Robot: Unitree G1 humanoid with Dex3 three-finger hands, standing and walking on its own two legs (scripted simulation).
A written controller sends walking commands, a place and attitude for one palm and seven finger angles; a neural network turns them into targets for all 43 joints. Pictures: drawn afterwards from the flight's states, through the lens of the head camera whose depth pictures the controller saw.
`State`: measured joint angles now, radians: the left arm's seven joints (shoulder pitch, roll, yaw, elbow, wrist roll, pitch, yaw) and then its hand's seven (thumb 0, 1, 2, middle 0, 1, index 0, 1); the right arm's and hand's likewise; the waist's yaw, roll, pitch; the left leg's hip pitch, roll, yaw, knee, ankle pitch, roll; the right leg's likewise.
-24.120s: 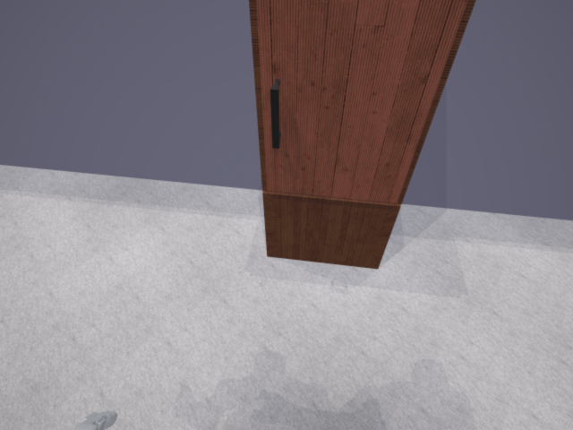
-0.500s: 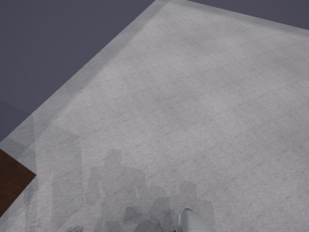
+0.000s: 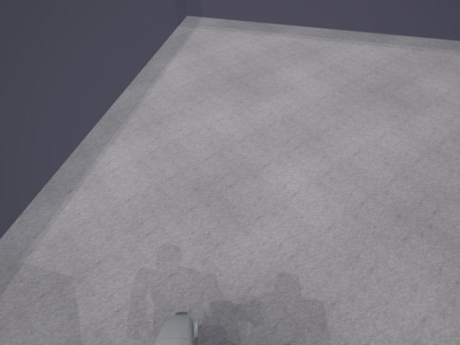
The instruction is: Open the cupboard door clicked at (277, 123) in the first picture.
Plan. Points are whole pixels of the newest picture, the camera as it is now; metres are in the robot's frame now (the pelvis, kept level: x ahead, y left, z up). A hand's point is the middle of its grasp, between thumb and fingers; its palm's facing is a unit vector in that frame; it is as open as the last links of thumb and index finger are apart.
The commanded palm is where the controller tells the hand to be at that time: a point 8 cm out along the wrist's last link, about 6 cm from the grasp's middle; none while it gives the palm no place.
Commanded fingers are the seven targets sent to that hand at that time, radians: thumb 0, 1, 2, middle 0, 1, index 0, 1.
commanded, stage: walk to a spot facing it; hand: left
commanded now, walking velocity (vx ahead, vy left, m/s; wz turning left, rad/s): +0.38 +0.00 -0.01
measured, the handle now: out of the picture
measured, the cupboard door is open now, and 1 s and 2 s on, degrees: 40 40 40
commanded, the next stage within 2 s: turn to face it in 0.46 s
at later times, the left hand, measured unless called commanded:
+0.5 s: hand (160, 275) +0.28 +0.19 -0.18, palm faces +0.02 -0.99 -0.17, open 7.3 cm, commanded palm none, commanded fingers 0.00 0.90 0.90 -0.20 -0.30 -0.20 -0.30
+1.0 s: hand (199, 185) +0.54 +0.13 -0.18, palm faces +0.16 -0.98 -0.13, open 7.1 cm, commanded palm none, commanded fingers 0.00 0.90 0.90 -0.20 -0.30 -0.20 -0.30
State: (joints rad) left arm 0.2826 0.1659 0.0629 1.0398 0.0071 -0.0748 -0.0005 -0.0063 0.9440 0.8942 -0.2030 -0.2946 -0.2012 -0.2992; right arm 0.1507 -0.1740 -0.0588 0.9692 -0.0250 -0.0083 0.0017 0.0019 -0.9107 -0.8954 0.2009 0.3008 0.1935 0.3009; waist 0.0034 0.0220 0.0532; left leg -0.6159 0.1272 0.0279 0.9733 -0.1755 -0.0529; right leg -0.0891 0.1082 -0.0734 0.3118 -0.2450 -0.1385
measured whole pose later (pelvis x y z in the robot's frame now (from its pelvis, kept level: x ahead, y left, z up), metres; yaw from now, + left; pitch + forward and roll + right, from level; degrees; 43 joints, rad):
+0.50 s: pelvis +0.26 +0.02 +0.00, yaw -3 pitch +1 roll +1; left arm 0.26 0.15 0.06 1.06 0.04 -0.02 -0.01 0.02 0.94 0.89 -0.20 -0.29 -0.20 -0.30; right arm 0.33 -0.17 -0.05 1.10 -0.02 -0.07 -0.03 -0.01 -0.94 -0.89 0.20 0.30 0.20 0.30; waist 0.03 -0.02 0.06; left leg -0.16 -0.02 0.15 0.40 -0.26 0.06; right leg -0.58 -0.11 -0.01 1.08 -0.23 0.00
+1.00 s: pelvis +0.44 -0.04 -0.01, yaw +9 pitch +1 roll -1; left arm 0.10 0.15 0.05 0.93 0.02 -0.02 0.02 -0.03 0.95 0.89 -0.21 -0.30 -0.20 -0.30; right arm 0.21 -0.17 -0.06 0.98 -0.02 0.04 0.01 0.00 -0.91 -0.90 0.20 0.30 0.19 0.30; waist -0.05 -0.04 0.07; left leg -0.51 0.09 0.11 0.92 -0.39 -0.05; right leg -0.24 -0.13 -0.31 0.56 -0.30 0.00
